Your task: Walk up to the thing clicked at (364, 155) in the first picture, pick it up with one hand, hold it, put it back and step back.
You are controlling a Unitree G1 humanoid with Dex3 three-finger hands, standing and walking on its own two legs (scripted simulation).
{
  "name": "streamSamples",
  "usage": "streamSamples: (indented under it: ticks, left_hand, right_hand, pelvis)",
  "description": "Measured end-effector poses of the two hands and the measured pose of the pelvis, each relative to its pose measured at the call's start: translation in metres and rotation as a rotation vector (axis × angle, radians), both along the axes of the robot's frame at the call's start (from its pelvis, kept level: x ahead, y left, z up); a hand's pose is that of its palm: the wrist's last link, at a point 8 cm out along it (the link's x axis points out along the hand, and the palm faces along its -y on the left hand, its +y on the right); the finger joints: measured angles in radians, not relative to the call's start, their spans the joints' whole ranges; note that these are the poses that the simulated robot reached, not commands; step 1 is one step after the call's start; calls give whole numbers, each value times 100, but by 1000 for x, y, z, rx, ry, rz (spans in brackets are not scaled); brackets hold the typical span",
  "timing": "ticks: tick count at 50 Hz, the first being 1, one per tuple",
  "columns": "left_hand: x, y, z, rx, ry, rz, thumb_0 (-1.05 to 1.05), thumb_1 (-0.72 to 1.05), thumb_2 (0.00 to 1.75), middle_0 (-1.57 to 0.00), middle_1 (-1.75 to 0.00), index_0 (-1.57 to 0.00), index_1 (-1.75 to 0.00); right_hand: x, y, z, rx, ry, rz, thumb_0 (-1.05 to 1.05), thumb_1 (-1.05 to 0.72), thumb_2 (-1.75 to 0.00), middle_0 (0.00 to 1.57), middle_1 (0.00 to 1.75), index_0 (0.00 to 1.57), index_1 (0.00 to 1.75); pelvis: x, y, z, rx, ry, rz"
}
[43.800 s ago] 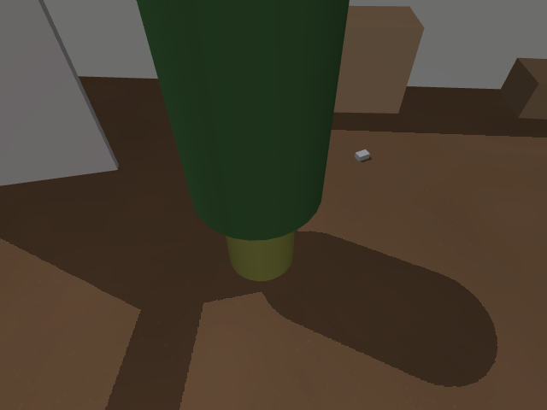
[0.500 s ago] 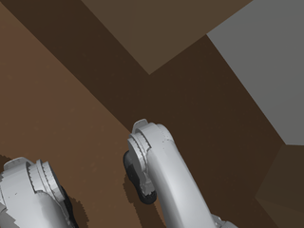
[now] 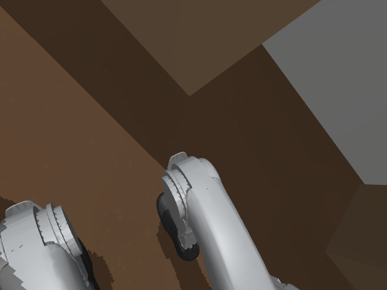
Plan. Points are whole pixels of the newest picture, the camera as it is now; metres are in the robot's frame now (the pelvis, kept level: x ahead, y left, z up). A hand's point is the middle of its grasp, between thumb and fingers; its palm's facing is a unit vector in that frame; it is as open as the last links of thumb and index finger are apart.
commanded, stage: rise first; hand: left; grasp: from above
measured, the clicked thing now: out of the picture +0.47 +0.35 -0.32
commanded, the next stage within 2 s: approach in 0.06 s
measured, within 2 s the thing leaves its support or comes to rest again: neither
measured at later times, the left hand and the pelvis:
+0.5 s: hand out of the picture +0.47 +0.33 -0.22, palm faces -0.11 -0.43 -0.90, open 14.1 cm; pelvis +0.00 +0.00 +0.00, yaw +0 degrees
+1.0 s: hand out of the picture +0.44 +0.34 -0.23, palm faces -0.14 -0.42 -0.90, open 13.9 cm; pelvis +0.00 +0.00 +0.00, yaw +0 degrees
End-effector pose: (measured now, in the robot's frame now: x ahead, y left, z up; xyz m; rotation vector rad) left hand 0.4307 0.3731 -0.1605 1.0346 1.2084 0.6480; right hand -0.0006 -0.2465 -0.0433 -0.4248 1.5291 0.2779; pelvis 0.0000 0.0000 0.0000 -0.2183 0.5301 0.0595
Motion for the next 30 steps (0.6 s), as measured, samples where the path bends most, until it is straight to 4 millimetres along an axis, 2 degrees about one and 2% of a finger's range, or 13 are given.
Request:
streamSamples:
  ticks: [10,17,30]
  left_hand:
    - [-1,-2,-1,0,8,-21,0,-56,101,-11,-103,-8,-105]
    - [8,-7,-3,2,-1,-41,0,-54,100,-11,-102,-9,-104]
    - [50,-49,3,-26,-45,-63,0,-54,99,-11,-102,-9,-103]
  right_hand:
    - [-1,-3,-4,0,-9,7,0,-92,-90,20,30,19,29]
    - [-2,-5,-2,-11,0,13,0,-92,-90,20,30,19,29]
    - [-15,-4,15,-31,31,-37,0,-91,-90,20,30,19,29]
  pelvis:
    - [-2,-2,-2,8,-7,0]
    - [-3,-2,-2,9,-5,2]
    - [3,-3,4,1,15,-3]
